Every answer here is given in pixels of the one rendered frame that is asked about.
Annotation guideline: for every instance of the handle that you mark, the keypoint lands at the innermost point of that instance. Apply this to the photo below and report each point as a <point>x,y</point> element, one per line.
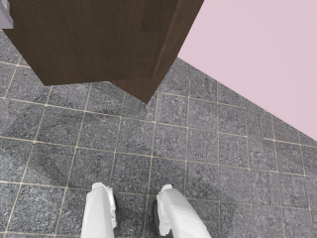
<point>6,21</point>

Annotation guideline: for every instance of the right robot foot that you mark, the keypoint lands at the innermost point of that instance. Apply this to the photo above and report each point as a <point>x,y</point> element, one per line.
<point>155,214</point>

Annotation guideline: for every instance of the cupboard door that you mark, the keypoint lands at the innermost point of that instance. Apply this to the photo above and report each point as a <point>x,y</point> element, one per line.
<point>83,41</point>

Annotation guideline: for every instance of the left robot shin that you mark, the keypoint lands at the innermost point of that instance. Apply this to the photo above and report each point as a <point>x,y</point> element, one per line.
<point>113,215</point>

